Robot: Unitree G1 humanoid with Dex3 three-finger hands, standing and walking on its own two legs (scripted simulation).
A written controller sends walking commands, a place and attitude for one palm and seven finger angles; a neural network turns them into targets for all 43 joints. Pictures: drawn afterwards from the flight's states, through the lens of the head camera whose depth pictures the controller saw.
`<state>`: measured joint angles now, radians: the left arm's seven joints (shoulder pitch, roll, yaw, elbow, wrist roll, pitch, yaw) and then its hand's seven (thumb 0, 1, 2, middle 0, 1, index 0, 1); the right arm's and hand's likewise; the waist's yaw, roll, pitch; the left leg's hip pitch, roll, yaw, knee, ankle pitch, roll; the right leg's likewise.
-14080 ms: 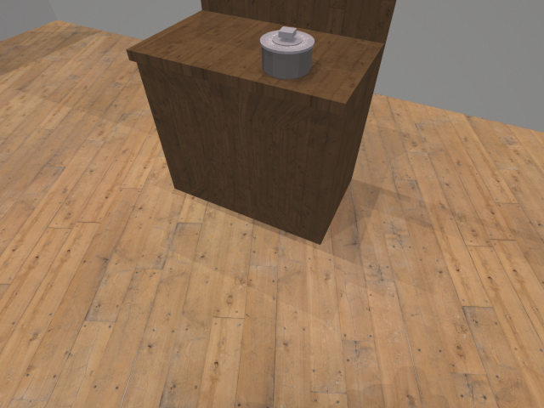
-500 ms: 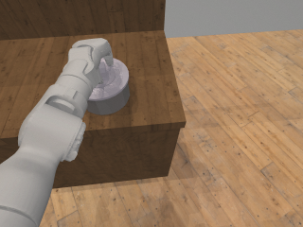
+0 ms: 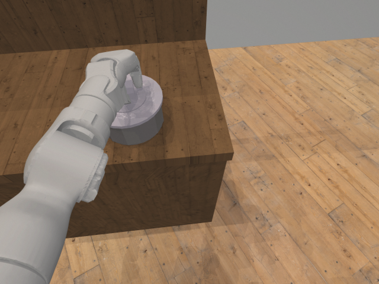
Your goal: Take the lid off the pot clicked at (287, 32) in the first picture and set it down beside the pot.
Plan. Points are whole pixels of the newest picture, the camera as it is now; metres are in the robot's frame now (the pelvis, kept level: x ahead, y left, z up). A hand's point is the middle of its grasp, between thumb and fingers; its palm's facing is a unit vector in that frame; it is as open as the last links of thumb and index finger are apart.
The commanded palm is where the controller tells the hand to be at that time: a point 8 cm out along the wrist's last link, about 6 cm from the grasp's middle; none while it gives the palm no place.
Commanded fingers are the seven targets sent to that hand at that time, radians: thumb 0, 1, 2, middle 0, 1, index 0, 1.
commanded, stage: close the fingers and squeeze the knob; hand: left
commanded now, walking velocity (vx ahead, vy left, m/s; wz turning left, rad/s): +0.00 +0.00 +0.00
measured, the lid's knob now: (123, 90) +0.53 +0.09 +0.10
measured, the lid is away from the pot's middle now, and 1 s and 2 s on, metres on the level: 0.00 0.00 0.01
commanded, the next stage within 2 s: lift the lid straight up in 0.68 s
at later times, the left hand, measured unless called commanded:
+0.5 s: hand (119, 90) +0.51 +0.09 +0.12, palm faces -0.38 -0.07 -0.92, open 7.4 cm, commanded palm +0.51 +0.10 +0.17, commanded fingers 0.00 0.51 0.94 -0.67 -1.04 -0.82 -1.12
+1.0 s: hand (118, 88) +0.51 +0.09 +0.12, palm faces -0.40 -0.07 -0.91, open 7.1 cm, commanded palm +0.52 +0.10 +0.19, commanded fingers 0.00 0.64 0.97 -0.71 -1.08 -0.89 -1.15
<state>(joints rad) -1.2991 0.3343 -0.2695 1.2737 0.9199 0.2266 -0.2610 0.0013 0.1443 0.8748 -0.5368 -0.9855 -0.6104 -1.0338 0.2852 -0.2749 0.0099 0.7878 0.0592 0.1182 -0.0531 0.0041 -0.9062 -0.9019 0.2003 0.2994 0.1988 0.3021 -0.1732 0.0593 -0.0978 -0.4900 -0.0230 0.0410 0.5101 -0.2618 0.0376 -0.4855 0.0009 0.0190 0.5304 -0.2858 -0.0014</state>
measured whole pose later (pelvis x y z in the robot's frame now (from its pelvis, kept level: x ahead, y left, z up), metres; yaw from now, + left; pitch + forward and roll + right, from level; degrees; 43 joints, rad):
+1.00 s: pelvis +0.00 +0.00 +0.00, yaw -1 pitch +14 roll +0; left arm -1.27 0.36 -0.24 1.24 0.93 0.21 -0.28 -0.02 0.22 0.79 -0.53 -0.97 -0.72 -1.07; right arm 0.30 -0.28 0.00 0.78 0.06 0.11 -0.07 0.00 -0.91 -0.90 0.20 0.30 0.20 0.30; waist -0.18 0.05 -0.10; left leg -0.48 -0.02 0.05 0.50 -0.26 0.04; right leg -0.47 0.00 0.03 0.51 -0.27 0.00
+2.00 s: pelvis +0.00 +0.00 +0.00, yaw +1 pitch +11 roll +1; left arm -1.43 0.36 -0.31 1.23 0.92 0.27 -0.40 0.00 0.24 0.79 -0.51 -0.95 -0.77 -1.09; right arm 0.28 -0.28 0.01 0.79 0.05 0.07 -0.04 0.01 -0.91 -0.90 0.20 0.30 0.20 0.30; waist -0.14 0.06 -0.10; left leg -0.42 -0.04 0.03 0.46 -0.24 0.04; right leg -0.42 -0.01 0.01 0.49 -0.27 0.00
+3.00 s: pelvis +0.00 +0.00 +0.00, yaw +0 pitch +12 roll +1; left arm -1.56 0.39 -0.26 1.27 0.97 0.32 -0.46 0.00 0.24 0.80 -0.51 -0.95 -0.78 -1.09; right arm 0.25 -0.29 0.02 0.77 0.06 0.08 -0.05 0.01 -0.91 -0.90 0.20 0.30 0.20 0.30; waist -0.16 0.06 -0.11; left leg -0.44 -0.03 0.03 0.46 -0.23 0.04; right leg -0.44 -0.01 0.01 0.49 -0.27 0.00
